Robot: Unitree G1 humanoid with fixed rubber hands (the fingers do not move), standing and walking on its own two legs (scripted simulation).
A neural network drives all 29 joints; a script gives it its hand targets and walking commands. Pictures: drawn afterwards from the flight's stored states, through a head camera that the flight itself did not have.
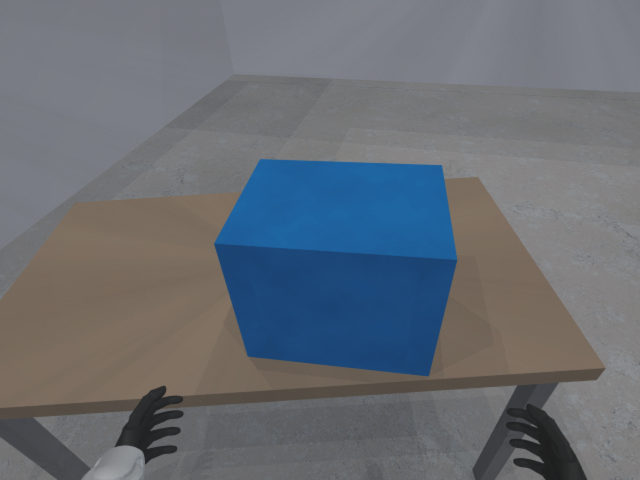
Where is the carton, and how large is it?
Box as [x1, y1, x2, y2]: [214, 159, 456, 375]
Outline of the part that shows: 260,159 214,243 247,355 274,359 428,375 456,262 454,242 441,165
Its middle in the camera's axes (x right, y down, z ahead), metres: +0.03 +0.04 +0.67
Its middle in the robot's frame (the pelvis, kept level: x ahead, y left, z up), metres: +0.48 -0.01 +0.01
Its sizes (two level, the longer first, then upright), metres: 0.315 0.231 0.268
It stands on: a table, 0.64 m high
